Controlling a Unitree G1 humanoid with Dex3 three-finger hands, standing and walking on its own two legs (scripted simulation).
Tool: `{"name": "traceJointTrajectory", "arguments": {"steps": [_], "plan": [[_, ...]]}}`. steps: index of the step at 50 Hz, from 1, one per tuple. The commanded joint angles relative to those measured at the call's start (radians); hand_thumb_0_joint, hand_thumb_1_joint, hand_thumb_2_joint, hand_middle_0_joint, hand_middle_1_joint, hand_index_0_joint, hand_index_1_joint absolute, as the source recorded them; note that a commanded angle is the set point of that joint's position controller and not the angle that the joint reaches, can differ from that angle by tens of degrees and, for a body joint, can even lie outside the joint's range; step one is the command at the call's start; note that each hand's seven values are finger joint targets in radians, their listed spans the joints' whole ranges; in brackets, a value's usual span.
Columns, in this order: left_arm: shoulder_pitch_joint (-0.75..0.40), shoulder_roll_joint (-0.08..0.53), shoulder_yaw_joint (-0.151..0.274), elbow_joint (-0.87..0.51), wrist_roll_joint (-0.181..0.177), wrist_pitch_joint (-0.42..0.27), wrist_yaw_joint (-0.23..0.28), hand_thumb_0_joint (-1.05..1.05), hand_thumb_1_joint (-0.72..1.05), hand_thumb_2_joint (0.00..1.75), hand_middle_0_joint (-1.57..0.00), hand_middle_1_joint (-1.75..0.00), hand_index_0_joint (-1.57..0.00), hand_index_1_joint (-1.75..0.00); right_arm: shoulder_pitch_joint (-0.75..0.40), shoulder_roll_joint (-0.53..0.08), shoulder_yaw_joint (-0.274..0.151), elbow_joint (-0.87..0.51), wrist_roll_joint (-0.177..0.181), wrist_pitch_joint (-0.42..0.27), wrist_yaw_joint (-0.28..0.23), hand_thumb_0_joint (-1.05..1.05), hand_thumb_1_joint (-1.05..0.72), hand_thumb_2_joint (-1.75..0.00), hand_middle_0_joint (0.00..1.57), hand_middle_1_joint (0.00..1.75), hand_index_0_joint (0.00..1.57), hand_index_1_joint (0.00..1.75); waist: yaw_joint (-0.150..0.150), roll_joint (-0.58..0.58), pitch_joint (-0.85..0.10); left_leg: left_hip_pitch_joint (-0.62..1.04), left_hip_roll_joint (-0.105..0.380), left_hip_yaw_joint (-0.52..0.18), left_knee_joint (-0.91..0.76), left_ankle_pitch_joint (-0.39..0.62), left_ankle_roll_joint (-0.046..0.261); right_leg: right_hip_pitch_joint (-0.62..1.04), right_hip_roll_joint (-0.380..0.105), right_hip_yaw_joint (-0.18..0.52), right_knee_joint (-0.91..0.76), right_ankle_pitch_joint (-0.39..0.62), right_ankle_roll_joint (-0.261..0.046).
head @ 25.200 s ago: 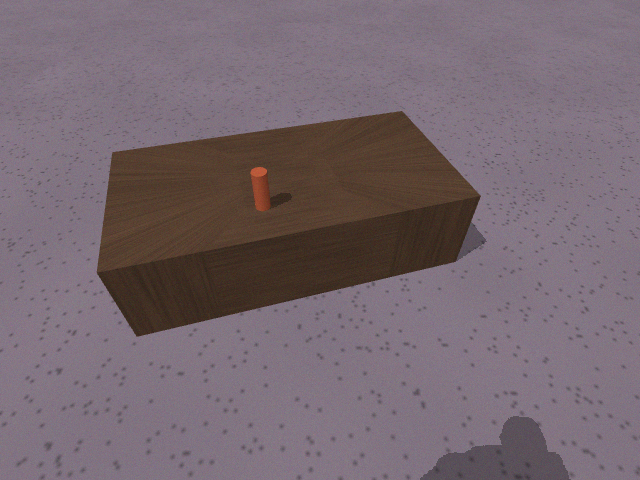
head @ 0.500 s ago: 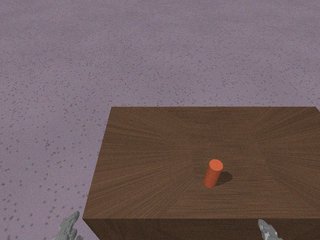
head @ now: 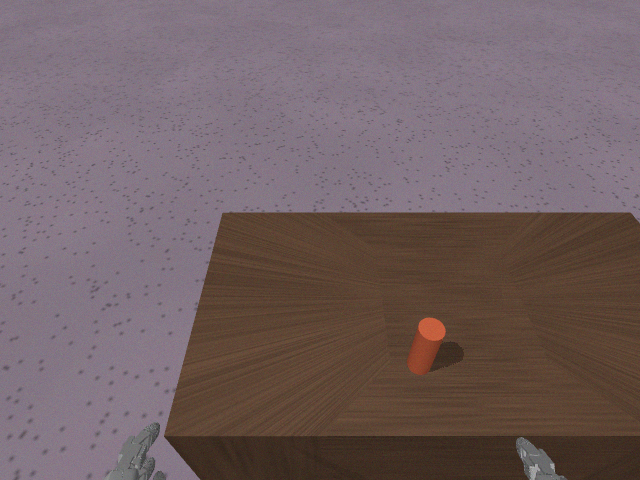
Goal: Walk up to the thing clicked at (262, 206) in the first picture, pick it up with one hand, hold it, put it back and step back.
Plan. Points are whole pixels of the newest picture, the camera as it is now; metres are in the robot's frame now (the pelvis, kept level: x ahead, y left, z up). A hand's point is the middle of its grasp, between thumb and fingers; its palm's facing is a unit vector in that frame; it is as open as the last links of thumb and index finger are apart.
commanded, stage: home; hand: right
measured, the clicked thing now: (424, 347) +0.51 -0.19 -0.28
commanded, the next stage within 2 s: stand in 0.64 s
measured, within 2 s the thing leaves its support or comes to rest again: neither
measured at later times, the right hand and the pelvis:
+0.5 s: hand out of the picture +0.08 -0.24 -0.11, palm faces -0.02 +0.94 -0.33, open 17.4 cm; pelvis +0.00 +0.00 +0.04, yaw +0 degrees
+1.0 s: hand out of the picture +0.03 -0.25 -0.09, palm faces -0.02 +0.93 -0.36, open 14.3 cm; pelvis -0.01 +0.00 +0.06, yaw +0 degrees
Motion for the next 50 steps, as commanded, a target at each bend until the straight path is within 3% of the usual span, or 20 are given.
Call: {"name": "traceJointTrajectory", "arguments": {"steps": [1, 5, 6, 7, 8, 10, 13, 17, 25, 28, 37, 39, 40, 47, 50], "plan": [[-0.068, 0.134, 0.054, -0.163, -0.004, -0.059, 0.013, 0.00, 0.90, 0.90, -0.20, -0.30, -0.20, -0.30, -0.028, -0.109, -0.063, -0.201, -0.003, -0.050, -0.010, 0.00, 0.55, -0.05, 0.05, 0.05, 0.05, 0.05, -0.004, 0.004, -0.096, 0.065, -0.044, 0.020, -0.133, 0.212, 0.024, 0.093, 0.042, -0.025, -0.171, 0.259, -0.027], [-0.062, 0.127, 0.048, -0.159, -0.005, -0.061, 0.012, 0.00, 0.90, 0.90, -0.20, -0.30, -0.20, -0.30, -0.006, -0.095, -0.057, -0.173, -0.005, -0.046, -0.006, 0.00, 0.54, -0.06, 0.05, 0.05, 0.05, 0.05, -0.002, -0.005, -0.102, 0.061, -0.046, 0.024, -0.125, 0.216, 0.026, 0.108, 0.040, -0.021, -0.177, 0.270, -0.026], [-0.168, 0.286, 0.093, 0.081, 0.111, 0.047, -0.048, 0.00, 0.90, 0.90, -0.20, -0.31, -0.20, -0.30, -0.238, -0.217, -0.068, 0.178, -0.136, -0.282, -0.036, 0.00, 0.61, -0.02, 0.04, 0.04, 0.04, 0.04, -0.069, 0.115, 0.085, 0.257, 0.012, -0.069, -0.186, 0.205, 0.089, 0.129, 0.003, 0.026, -0.245, 0.388, -0.078], [-0.144, 0.257, 0.096, 0.075, 0.110, 0.087, -0.082, 0.00, 0.90, 0.90, -0.20, -0.31, -0.20, -0.30, -0.211, -0.215, -0.075, 0.371, -0.103, -0.366, -0.027, 0.00, 0.57, -0.04, 0.05, 0.05, 0.05, 0.05, -0.057, 0.145, 0.032, 0.304, 0.042, -0.111, -0.220, 0.232, 0.107, 0.174, 0.008, 0.000, -0.240, 0.358, -0.081], [-0.119, 0.245, 0.098, 0.062, 0.102, 0.107, -0.101, 0.00, 0.90, 0.90, -0.20, -0.31, -0.20, -0.30, -0.197, -0.244, -0.073, 0.393, -0.118, -0.409, -0.022, 0.00, 0.56, -0.04, 0.05, 0.05, 0.05, 0.05, -0.047, 0.161, 0.028, 0.287, 0.056, -0.152, -0.230, 0.265, 0.113, 0.172, 0.018, -0.020, -0.222, 0.335, -0.077], [-0.103, 0.246, 0.106, 0.112, 0.073, 0.119, -0.131, 0.00, 0.90, 0.90, -0.20, -0.31, -0.20, -0.31, -0.210, -0.259, -0.062, 0.477, -0.132, -0.449, -0.015, 0.00, 0.61, 0.00, 0.04, 0.04, 0.04, 0.04, -0.042, 0.125, 0.006, 0.299, 0.074, -0.143, -0.233, 0.344, 0.097, 0.267, 0.019, -0.018, -0.256, 0.364, -0.083], [-0.122, 0.257, 0.104, 0.162, 0.060, 0.142, -0.163, 0.00, 0.90, 0.90, -0.20, -0.31, -0.20, -0.31, -0.270, -0.226, -0.053, 0.593, -0.101, -0.453, -0.006, 0.00, 0.52, -0.06, 0.05, 0.05, 0.05, 0.05, -0.048, 0.070, 0.049, 0.275, 0.063, -0.122, -0.268, 0.228, 0.070, 0.300, 0.022, 0.007, -0.335, 0.287, -0.081], [-0.144, 0.261, 0.096, 0.220, 0.058, 0.154, -0.169, 0.00, 0.90, 0.90, -0.20, -0.31, -0.20, -0.31, -0.295, -0.200, -0.044, 0.726, -0.095, -0.476, -0.006, 0.00, 0.53, -0.06, 0.05, 0.05, 0.05, 0.05, -0.059, -0.050, 0.096, 0.346, 0.036, -0.077, -0.284, 0.196, 0.043, 0.296, -0.033, 0.087, -0.490, 0.250, -0.087], [-0.141, 0.277, 0.100, 0.330, 0.036, 0.179, -0.157, 0.00, 0.90, 0.90, -0.20, -0.30, -0.20, -0.30, -0.288, -0.247, -0.039, 0.954, -0.089, -0.502, -0.016, 0.00, 0.54, -0.06, 0.05, 0.05, 0.05, 0.05, -0.055, 0.036, 0.087, 0.474, 0.077, -0.091, -0.430, 0.423, 0.046, 0.467, -0.022, 0.040, -0.544, 0.468, -0.070], [-0.122, 0.277, 0.092, 0.384, 0.033, 0.192, -0.157, 0.00, 0.90, 0.90, -0.20, -0.30, -0.20, -0.30, -0.305, -0.247, -0.030, 1.023, -0.082, -0.498, -0.020, 0.00, 0.54, -0.05, 0.05, 0.05, 0.05, 0.05, -0.045, 0.033, 0.131, 0.490, 0.085, -0.097, -0.487, 0.406, 0.038, 0.488, -0.024, 0.033, -0.601, 0.427, -0.065], [-0.157, 0.288, 0.079, 0.488, 0.027, 0.202, -0.162, 0.00, 0.90, 0.90, -0.20, -0.30, -0.20, -0.30, -0.311, -0.261, -0.016, 1.165, -0.077, -0.495, -0.020, 0.00, 0.56, -0.04, 0.05, 0.05, 0.05, 0.05, -0.052, 0.065, 0.184, 0.510, 0.101, -0.105, -0.585, 0.329, 0.031, 0.537, -0.038, 0.040, -0.692, 0.348, -0.055], [-0.161, 0.289, 0.076, 0.503, 0.025, 0.202, -0.163, 0.00, 0.90, 0.90, -0.20, -0.30, -0.20, -0.30, -0.324, -0.267, -0.014, 1.183, -0.077, -0.494, -0.019, 0.00, 0.40, -0.20, 0.20, 0.21, 0.20, 0.21, -0.046, 0.080, 0.197, 0.507, 0.101, -0.108, -0.600, 0.319, 0.029, 0.541, -0.035, 0.033, -0.705, 0.340, -0.051], [-0.158, 0.287, 0.075, 0.511, 0.026, 0.202, -0.163, 0.00, 0.90, 0.90, -0.20, -0.30, -0.20, -0.30, -0.333, -0.266, -0.014, 1.187, -0.076, -0.493, -0.019, 0.00, 0.32, -0.28, 0.20, 0.29, 0.20, 0.29, -0.045, 0.080, 0.194, 0.507, 0.101, -0.107, -0.601, 0.316, 0.031, 0.545, -0.036, 0.033, -0.711, 0.340, -0.051], [-0.176, 0.292, 0.068, 0.545, 0.025, 0.202, -0.166, 0.00, 0.90, 0.90, -0.20, -0.30, -0.20, -0.30, -0.344, -0.268, -0.008, 1.226, -0.072, -0.487, -0.013, 0.00, -0.24, -0.84, 0.20, 0.30, 0.20, 0.30, -0.046, 0.062, 0.218, 0.516, 0.097, -0.105, -0.621, 0.270, 0.032, 0.529, -0.040, 0.038, -0.747, 0.281, -0.044], [-0.180, 0.292, 0.065, 0.552, 0.023, 0.201, -0.167, 0.00, 0.90, 0.90, -0.20, -0.30, -0.20, -0.30, -0.352, -0.282, -0.007, 1.232, -0.072, -0.485, -0.012, 0.00, -0.48, -0.90, 0.20, 0.30, 0.20, 0.30, -0.045, 0.074, 0.209, 0.513, 0.100, -0.110, -0.632, 0.259, 0.035, 0.541, -0.043, 0.036, -0.745, 0.296, -0.044]]}}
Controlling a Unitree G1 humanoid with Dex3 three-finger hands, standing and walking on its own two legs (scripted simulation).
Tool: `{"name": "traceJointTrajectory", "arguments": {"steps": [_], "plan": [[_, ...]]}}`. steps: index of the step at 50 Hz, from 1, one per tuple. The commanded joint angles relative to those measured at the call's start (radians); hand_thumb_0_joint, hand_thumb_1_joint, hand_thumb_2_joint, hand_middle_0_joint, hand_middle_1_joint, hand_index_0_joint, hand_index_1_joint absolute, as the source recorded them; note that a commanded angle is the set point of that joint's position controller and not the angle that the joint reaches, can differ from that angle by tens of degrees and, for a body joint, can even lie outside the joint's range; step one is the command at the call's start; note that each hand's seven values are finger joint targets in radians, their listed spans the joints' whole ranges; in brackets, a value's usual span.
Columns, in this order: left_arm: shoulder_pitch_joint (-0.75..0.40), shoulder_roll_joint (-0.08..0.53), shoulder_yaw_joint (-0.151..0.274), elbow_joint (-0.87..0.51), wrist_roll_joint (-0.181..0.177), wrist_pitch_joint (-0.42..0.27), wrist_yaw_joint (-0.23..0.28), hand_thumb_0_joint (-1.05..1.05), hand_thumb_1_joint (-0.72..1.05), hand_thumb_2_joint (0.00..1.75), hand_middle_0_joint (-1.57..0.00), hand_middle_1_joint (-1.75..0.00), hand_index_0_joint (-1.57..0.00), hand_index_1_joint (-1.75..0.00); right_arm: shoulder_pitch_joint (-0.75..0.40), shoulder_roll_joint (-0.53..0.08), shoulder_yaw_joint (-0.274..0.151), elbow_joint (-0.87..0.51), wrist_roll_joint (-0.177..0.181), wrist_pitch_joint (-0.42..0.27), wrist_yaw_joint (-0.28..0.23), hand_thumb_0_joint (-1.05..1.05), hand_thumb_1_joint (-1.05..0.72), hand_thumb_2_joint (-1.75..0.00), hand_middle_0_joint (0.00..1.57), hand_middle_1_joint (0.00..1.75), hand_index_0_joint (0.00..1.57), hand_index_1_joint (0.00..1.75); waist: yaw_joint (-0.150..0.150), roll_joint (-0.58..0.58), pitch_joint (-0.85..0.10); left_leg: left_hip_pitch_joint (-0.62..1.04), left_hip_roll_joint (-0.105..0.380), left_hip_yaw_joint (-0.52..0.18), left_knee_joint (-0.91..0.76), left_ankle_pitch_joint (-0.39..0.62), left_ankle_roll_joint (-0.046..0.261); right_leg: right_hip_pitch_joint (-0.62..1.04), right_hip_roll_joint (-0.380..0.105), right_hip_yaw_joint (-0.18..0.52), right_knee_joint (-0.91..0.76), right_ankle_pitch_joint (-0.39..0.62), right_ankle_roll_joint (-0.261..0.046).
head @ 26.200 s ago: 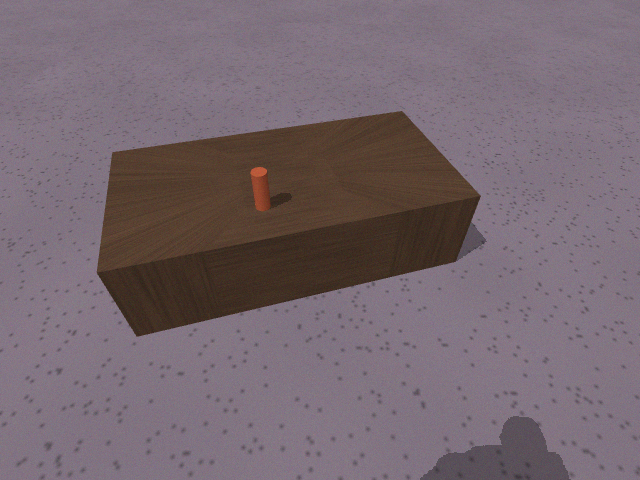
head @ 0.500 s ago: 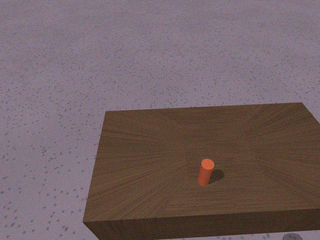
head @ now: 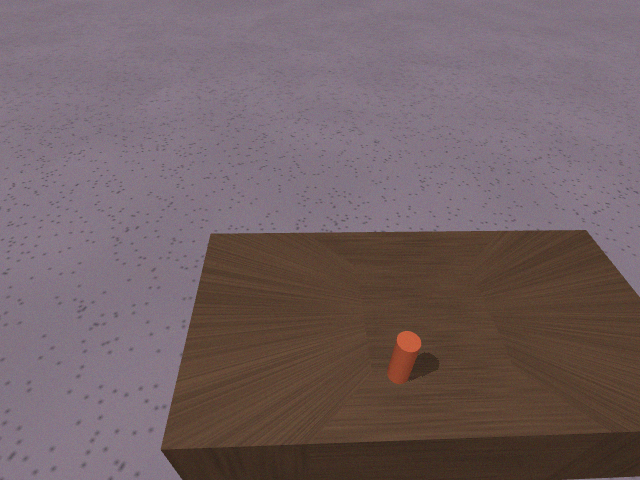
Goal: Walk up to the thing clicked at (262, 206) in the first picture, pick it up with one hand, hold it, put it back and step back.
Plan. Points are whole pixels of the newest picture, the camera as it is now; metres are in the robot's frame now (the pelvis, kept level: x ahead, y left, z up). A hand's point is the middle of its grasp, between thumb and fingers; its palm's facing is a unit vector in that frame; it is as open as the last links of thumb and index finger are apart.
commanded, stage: stand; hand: right
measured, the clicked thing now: (403, 358) +0.52 -0.19 -0.35
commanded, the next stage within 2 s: none
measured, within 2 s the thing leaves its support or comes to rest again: neither
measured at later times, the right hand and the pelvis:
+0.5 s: hand out of the picture +0.07 -0.23 -0.16, palm faces -0.03 +0.94 -0.34, open 7.4 cm; pelvis +0.01 +0.01 +0.00, yaw +0 degrees
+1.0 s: hand out of the picture +0.08 -0.24 -0.15, palm faces -0.03 +0.94 -0.35, open 7.4 cm; pelvis +0.01 +0.01 +0.00, yaw +0 degrees
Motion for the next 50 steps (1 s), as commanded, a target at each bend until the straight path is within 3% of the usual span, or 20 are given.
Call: {"name": "traceJointTrajectory", "arguments": {"steps": [1, 6, 20, 27, 34, 46, 50], "plan": [[-0.041, 0.195, 0.029, -0.044, -0.009, -0.024, 0.010, 0.00, 0.90, 0.90, -0.20, -0.30, -0.20, -0.30, -0.033, -0.192, -0.033, -0.039, 0.004, -0.019, -0.009, 0.00, -0.56, -0.90, 0.20, 0.30, 0.20, 0.30, -0.005, 0.041, -0.019, -0.013, 0.063, -0.081, -0.094, -0.010, 0.044, -0.038, -0.090, 0.093, -0.111, -0.001, -0.033], [-0.044, 0.202, 0.022, -0.032, -0.010, -0.027, 0.012, 0.00, 0.90, 0.90, -0.20, -0.30, -0.20, -0.30, -0.045, -0.199, -0.031, -0.030, 0.007, -0.020, -0.008, 0.00, -0.90, -0.90, 0.20, 0.30, 0.20, 0.30, -0.001, 0.022, -0.024, 0.000, 0.068, -0.081, -0.102, 0.040, 0.043, -0.024, -0.094, 0.085, -0.112, 0.032, -0.028], [-0.047, 0.211, 0.014, -0.022, -0.015, -0.030, 0.013, 0.00, 0.90, 0.90, -0.20, -0.30, -0.20, -0.30, -0.074, -0.213, -0.026, -0.019, 0.013, -0.020, -0.003, 0.00, -0.90, -0.90, 0.20, 0.30, 0.20, 0.30, 0.000, 0.020, -0.039, 0.015, 0.069, -0.085, -0.122, 0.065, 0.047, -0.019, -0.104, 0.075, -0.103, 0.085, -0.022], [-0.050, 0.221, 0.015, -0.027, -0.017, -0.033, 0.014, 0.00, 0.90, 0.90, -0.20, -0.30, -0.20, -0.30, -0.077, -0.214, -0.025, -0.016, 0.012, -0.021, -0.002, 0.00, -0.90, -0.90, 0.20, 0.30, 0.20, 0.30, 0.001, 0.021, -0.068, 0.027, 0.073, -0.078, -0.111, 0.139, 0.052, 0.009, -0.115, 0.074, -0.096, 0.158, -0.020], [-0.054, 0.225, 0.014, -0.030, -0.014, -0.030, 0.014, 0.00, 0.90, 0.90, -0.20, -0.30, -0.20, -0.30, -0.093, -0.223, -0.028, -0.017, 0.014, -0.019, 0.000, 0.00, -0.90, -0.90, 0.20, 0.30, 0.20, 0.30, -0.002, 0.010, -0.059, 0.033, 0.073, -0.085, -0.117, 0.112, 0.046, -0.016, -0.112, 0.066, -0.104, 0.115, -0.019], [-0.055, 0.231, 0.015, -0.037, -0.017, -0.035, 0.013, 0.00, 0.90, 0.90, -0.20, -0.30, -0.20, -0.30, -0.104, -0.231, -0.031, -0.019, 0.018, -0.021, 0.005, 0.00, -0.90, -0.90, 0.20, 0.30, 0.20, 0.30, -0.004, 0.013, -0.076, 0.050, 0.075, -0.086, -0.113, 0.159, 0.046, -0.002, -0.116, 0.064, -0.109, 0.152, -0.021], [-0.061, 0.233, 0.017, -0.039, -0.020, -0.034, 0.013, 0.00, 0.90, 0.90, -0.20, -0.30, -0.20, -0.30, -0.097, -0.230, -0.030, -0.017, 0.015, -0.018, 0.004, 0.00, -0.90, -0.90, 0.20, 0.30, 0.20, 0.30, -0.003, 0.021, -0.069, 0.025, 0.072, -0.082, -0.115, 0.131, 0.047, 0.015, -0.122, 0.072, -0.113, 0.144, -0.024]]}}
